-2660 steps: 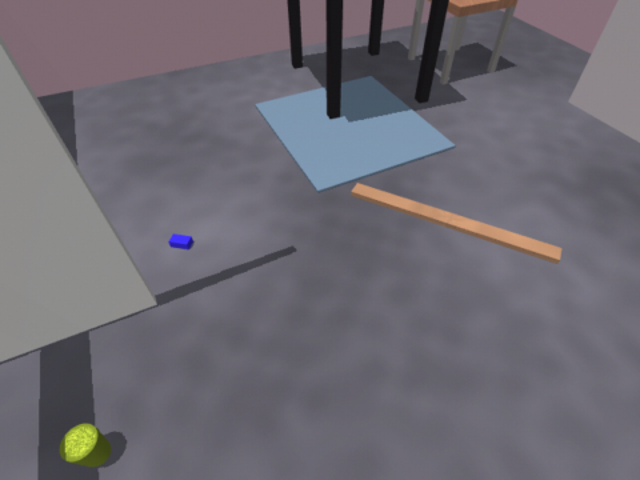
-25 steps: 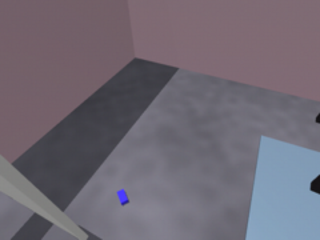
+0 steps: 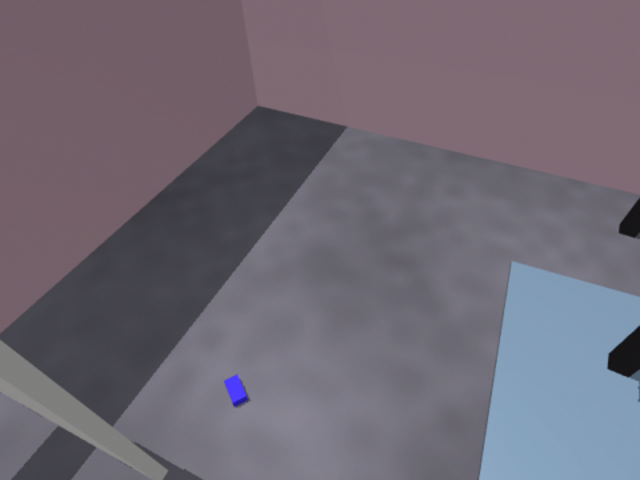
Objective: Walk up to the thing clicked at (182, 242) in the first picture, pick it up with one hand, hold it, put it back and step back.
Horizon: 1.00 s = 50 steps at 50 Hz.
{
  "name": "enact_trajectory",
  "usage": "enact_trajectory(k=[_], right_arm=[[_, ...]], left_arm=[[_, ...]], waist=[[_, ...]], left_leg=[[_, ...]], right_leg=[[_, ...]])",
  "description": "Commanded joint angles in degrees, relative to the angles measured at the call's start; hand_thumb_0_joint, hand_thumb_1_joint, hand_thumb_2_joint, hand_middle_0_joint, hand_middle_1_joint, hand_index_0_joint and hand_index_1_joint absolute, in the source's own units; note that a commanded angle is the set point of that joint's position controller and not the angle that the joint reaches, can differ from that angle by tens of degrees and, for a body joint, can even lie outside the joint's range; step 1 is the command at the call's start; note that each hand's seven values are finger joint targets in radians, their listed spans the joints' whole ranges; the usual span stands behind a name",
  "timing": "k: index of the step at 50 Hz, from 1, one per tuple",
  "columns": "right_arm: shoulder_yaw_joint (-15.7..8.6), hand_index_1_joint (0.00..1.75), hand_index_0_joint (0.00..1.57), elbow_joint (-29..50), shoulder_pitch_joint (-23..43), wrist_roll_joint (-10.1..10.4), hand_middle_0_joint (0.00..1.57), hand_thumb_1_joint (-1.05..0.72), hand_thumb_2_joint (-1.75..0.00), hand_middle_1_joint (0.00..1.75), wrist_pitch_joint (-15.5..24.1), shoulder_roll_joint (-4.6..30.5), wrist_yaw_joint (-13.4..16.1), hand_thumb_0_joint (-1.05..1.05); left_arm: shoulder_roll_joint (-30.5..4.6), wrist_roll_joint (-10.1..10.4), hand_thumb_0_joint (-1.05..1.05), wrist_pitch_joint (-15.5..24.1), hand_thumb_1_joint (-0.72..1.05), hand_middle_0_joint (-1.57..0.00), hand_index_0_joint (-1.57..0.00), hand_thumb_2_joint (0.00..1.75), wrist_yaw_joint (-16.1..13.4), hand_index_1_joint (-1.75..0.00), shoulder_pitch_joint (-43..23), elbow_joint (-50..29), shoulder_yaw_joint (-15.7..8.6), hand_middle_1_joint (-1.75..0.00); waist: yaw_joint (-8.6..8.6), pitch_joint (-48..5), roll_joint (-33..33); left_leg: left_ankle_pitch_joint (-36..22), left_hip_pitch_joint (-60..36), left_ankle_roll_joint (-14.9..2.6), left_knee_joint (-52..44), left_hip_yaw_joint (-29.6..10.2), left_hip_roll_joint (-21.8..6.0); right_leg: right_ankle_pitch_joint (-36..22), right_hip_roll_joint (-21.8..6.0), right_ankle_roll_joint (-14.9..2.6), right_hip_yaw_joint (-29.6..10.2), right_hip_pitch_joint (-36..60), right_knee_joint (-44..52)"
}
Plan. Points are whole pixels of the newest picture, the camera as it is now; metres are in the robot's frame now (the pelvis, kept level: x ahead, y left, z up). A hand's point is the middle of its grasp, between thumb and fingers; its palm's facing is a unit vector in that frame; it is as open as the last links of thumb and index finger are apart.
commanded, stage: stand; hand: left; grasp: from above
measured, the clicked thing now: (235, 390) +0.54 +0.33 -0.76
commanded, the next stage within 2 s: step back in 1.18 s
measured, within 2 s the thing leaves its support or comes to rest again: neither
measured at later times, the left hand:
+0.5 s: hand out of the picture +0.06 +0.21 -0.17, palm faces -0.01 -0.96 -0.27, open 7.4 cm
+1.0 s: hand out of the picture +0.06 +0.23 -0.17, palm faces -0.02 -0.95 -0.30, open 7.4 cm
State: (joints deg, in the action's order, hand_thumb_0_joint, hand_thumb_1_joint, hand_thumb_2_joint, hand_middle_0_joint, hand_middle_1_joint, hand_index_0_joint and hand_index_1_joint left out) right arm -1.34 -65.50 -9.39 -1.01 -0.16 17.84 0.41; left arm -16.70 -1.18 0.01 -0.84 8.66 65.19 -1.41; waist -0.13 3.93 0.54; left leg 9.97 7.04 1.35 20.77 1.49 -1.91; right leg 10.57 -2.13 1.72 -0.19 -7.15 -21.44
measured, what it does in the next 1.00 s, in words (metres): stands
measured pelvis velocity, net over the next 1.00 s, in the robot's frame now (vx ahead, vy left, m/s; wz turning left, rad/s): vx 0.01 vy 0.00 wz -0.03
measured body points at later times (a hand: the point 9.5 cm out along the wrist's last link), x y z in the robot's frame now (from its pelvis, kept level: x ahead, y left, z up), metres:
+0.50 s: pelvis +0.01 +0.00 +0.00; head +0.02 +0.00 +0.45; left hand +0.06 +0.26 -0.15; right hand +0.05 -0.26 -0.15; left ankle +0.02 +0.13 -0.75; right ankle +0.02 -0.14 -0.75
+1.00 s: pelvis +0.01 +0.00 +0.00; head +0.02 +0.00 +0.45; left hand +0.07 +0.28 -0.14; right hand +0.05 -0.27 -0.15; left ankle +0.02 +0.13 -0.75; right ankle +0.02 -0.14 -0.75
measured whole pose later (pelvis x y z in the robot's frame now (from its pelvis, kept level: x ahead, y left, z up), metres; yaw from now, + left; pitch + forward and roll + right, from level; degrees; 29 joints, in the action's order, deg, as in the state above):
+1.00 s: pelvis +0.01 +0.00 +0.00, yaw -1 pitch -3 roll +0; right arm -1.6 -65.7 -9.2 -0.9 0.1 15.6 0.4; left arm -15.3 -1.3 0.1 -0.8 9.7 64.5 -1.2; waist 0.2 3.5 0.1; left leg 11.2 6.4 1.1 20.7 3.0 -1.9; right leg 11.5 -2.2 2.1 -1.7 -7.4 -22.0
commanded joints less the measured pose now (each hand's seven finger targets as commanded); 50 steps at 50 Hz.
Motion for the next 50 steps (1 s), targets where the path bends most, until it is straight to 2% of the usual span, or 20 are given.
enact_trajectory(k=[1,2,7,8,11,14,15,17,21,25,27,29,32,34,35,39,41,48,49,50], right_arm=[[-1.5,0.3,0.2,3.2,2.3,-0.1,0.2,-0.9,-0.9,0.3,1.3,10.0,0.7,0.0],[-1.3,0.3,0.2,2.9,2.1,0.1,0.2,-0.9,-0.9,0.3,1.3,9.3,0.7,0.0],[-1.2,0.3,0.2,2.4,1.6,0.1,0.2,-0.9,-0.9,0.3,1.0,8.6,0.8,0.0],[-1.1,0.3,0.2,2.1,1.2,0.1,0.2,-0.9,-0.9,0.3,0.9,8.3,0.9,0.0],[-0.6,0.3,0.2,1.3,0.6,0.2,0.2,-0.9,-0.9,0.3,0.6,6.2,0.9,0.0],[-0.7,0.3,0.2,1.5,1.1,0.0,0.2,-0.9,-0.9,0.3,0.6,6.3,0.9,0.0],[-1.0,0.3,0.2,1.7,1.3,0.0,0.2,-0.9,-0.9,0.3,0.7,7.0,0.9,0.0],[-0.9,0.3,0.2,1.6,1.7,0.0,0.2,-0.9,-0.9,0.3,0.8,6.3,1.0,0.0],[-1.3,0.3,0.2,1.8,1.3,-0.1,0.2,-0.9,-0.9,0.3,1.1,7.1,0.9,0.0],[-1.5,0.3,0.2,1.8,1.6,0.0,0.2,-0.9,-0.9,0.3,1.0,6.4,1.0,0.0],[-1.5,0.3,0.2,1.8,1.2,-0.1,0.2,-0.9,-0.9,0.3,1.1,6.6,0.9,0.0],[-1.8,0.3,0.2,2.1,1.4,0.0,0.2,-0.9,-0.9,0.3,1.2,6.7,0.9,0.0],[-1.6,0.3,0.2,1.8,0.6,0.0,0.2,-0.9,-0.9,0.3,1.0,5.8,1.0,0.0],[-1.7,0.3,0.2,1.6,0.7,0.0,0.2,-0.9,-0.9,0.3,0.8,5.9,1.1,0.0],[-1.4,0.3,0.2,1.6,0.2,-0.1,0.2,-0.9,-0.9,0.3,0.8,5.3,1.0,0.0],[-1.5,0.3,0.2,1.9,0.6,0.0,0.2,-0.9,-0.9,0.3,0.9,5.5,0.9,0.0],[-2.1,0.3,0.2,2.4,1.4,0.0,0.2,-0.9,-0.9,0.3,1.0,7.7,0.9,0.0],[-2.1,0.3,0.2,3.1,1.7,0.0,0.2,-0.9,-0.9,0.3,1.3,8.1,0.6,0.0],[-2.4,0.3,0.2,3.5,1.5,-0.2,0.2,-0.9,-0.9,0.3,1.5,9.7,0.6,0.0],[-2.3,0.3,0.2,3.5,1.9,0.0,0.2,-0.9,-0.9,0.3,1.5,9.1,0.6,0.0]], left_arm=[[-10.3,0.1,0.0,0.9,0.9,-0.2,-0.2,0.9,-0.6,-0.3,-1.4,-2.7,-1.6,-0.3],[-10.1,0.3,0.0,1.0,0.9,-0.2,-0.2,0.9,-0.6,-0.3,-1.3,-2.6,-1.6,-0.3],[-8.9,0.2,0.0,0.9,0.9,-0.2,-0.2,0.9,-0.8,-0.3,-1.6,-2.5,-1.3,-0.3],[-8.9,0.3,0.0,0.8,0.9,-0.2,-0.2,0.9,-0.8,-0.3,-1.7,-2.4,-1.3,-0.3],[-7.0,0.3,0.0,0.5,0.9,-0.2,-0.2,0.9,-0.7,-0.3,-0.5,-1.6,-0.9,-0.3],[-7.4,0.2,0.0,0.4,0.9,-0.2,-0.2,0.9,-0.8,-0.3,-0.6,-1.7,-1.0,-0.3],[-7.1,0.3,0.0,0.5,0.9,-0.2,-0.2,0.9,-0.8,-0.3,-0.5,-1.7,-1.1,-0.3],[-6.9,0.2,0.0,0.4,0.9,-0.2,-0.2,0.9,-0.9,-0.3,-0.6,-1.6,-1.0,-0.3],[-7.9,0.1,0.0,0.7,0.9,-0.2,-0.2,0.9,-0.9,-0.3,-0.8,-2.1,-1.4,-0.3],[-6.3,-0.1,0.0,0.6,0.9,-0.2,-0.2,0.9,-0.9,-0.3,0.2,-1.7,-1.2,-0.3],[-7.3,0.0,0.0,0.7,0.9,-0.2,-0.2,0.9,-0.8,-0.3,0.0,-2.0,-1.4,-0.3],[-7.2,-0.1,0.0,1.0,0.9,-0.2,-0.2,0.9,-0.9,-0.3,0.0,-2.4,-1.4,-0.3],[-6.6,0.0,0.0,0.9,0.9,-0.2,-0.2,0.9,-1.0,-0.3,0.0,-2.5,-1.4,-0.3],[-5.9,0.0,0.0,0.5,0.9,-0.2,-0.2,0.9,-0.9,-0.3,1.1,-2.0,-1.1,-0.3],[-5.9,0.1,0.0,0.5,0.9,-0.2,-0.2,0.9,-0.8,-0.3,0.9,-2.0,-1.1,-0.3],[-6.7,0.0,0.0,0.5,0.9,-0.2,-0.2,0.9,-0.9,-0.3,0.7,-2.3,-1.3,-0.3],[-7.8,-0.1,0.0,0.6,0.9,-0.2,-0.2,0.9,-0.8,-0.3,0.8,-2.7,-1.5,-0.3],[-9.1,0.0,0.0,1.1,0.9,-0.2,-0.2,0.9,-0.6,-0.3,0.3,-3.4,-1.5,-0.3],[-10.8,0.0,0.0,1.3,0.9,-0.2,-0.2,0.9,-0.6,-0.3,-0.5,-4.2,-1.9,-0.3],[-9.9,0.0,0.0,1.3,0.9,-0.2,-0.2,0.9,-0.6,-0.3,-0.4,-4.0,-1.8,-0.3]], waist=[[-0.18,-3.3,0.4],[-0.07,-4.1,-0.7],[0.36,-3.9,-1.1],[0.34,-2.8,-1.0],[0.21,-2.6,-0.7],[0.12,-1.8,-1.5],[0.21,-3.3,-0.5],[0.13,-1.5,-0.4],[0.38,-2.3,-0.5],[0.27,-2.4,-0.4],[0.39,-2.1,-0.5],[0.42,-4.3,0.0],[0.63,-4.1,-0.5],[0.29,-1.9,0.2],[0.52,-1.3,0.1],[0.41,-1.6,-0.9],[0.27,-1.9,-0.3],[0.38,-1.4,-1.3],[0.55,-2.1,-0.7],[0.51,-3.0,-0.5]], left_leg=[[-2.5,-0.8,-2.2,-4.0,-4.5,-4.6],[-5.1,-1.8,-2.17,-3.6,-4.4,-4.7],[-7.0,-2.0,-1.96,-2.8,-3.8,-4.7],[-4.8,-0.8,-1.95,-3.5,-3.7,-4.6],[-4.3,-0.6,-1.77,-3.9,-3.3,-4.3],[-3.6,-0.4,-1.57,-4.2,-3.3,-4.3],[-5.9,-1.9,-1.79,-3.5,-3.3,-4.6],[-2.8,-0.4,-1.72,-4.2,-3.3,-4.4],[-2.9,-0.5,-1.89,-4.2,-3.4,-4.6],[-2.0,-1.3,-2.04,-4.1,-3.3,-4.5],[-2.8,-1.6,-1.88,-4.3,-3.4,-4.7],[-6.5,-2.8,-2.07,-2.8,-3.2,-5.0],[-5.8,-2.1,-2.19,-2.7,-2.9,-4.9],[-2.8,-0.9,-2.17,-3.6,-3.2,-4.8],[-0.8,0.3,-2.06,-4.3,-3.2,-4.7],[-1.6,-0.2,-1.99,-4.4,-3.4,-4.7],[-1.9,-1.3,-2.18,-3.9,-3.6,-5.2],[-0.8,-0.5,-2.2,-4.4,-3.7,-5.0],[-0.8,-0.8,-2.28,-4.2,-3.7,-5.2],[-1.8,-1.7,-2.45,-4.0,-3.7,-5.3]], right_leg=[[-5.0,-4.5,-2.34,-4.2,-0.7,4.2],[-7.1,-4.5,-2.34,-4.0,-0.6,3.7],[-9.2,-4.2,-2.09,-3.5,-0.9,3.3],[-6.9,-4.1,-2.01,-3.7,-1.0,3.8],[-7.5,-3.8,-1.99,-3.6,-0.8,3.8],[-6.2,-3.8,-1.9,-3.7,-1.6,4.1],[-8.0,-3.9,-2.07,-3.7,-0.9,3.6],[-5.1,-3.6,-2.01,-3.7,-2.2,4.2],[-5.6,-3.9,-1.9,-4.0,-1.5,4.1],[-4.9,-3.6,-1.89,-3.7,-2.6,3.8],[-4.7,-3.5,-1.98,-3.9,-3.0,3.4],[-8.5,-4.0,-2.07,-3.9,-1.8,2.5],[-8.7,-3.9,-2.01,-4.0,-1.5,2.5],[-5.7,-3.5,-2.0,-3.8,-2.7,2.8],[-4.1,-3.5,-2.05,-3.8,-2.6,2.9],[-3.9,-3.5,-2.27,-4.0,-2.8,2.7],[-3.4,-3.7,-2.34,-4.2,-3.3,2.8],[-2.6,-3.8,-2.3,-4.5,-3.0,3.8],[-3.6,-4.2,-2.24,-5.1,-2.4,3.8],[-5.0,-4.2,-2.38,-4.8,-2.3,3.5]])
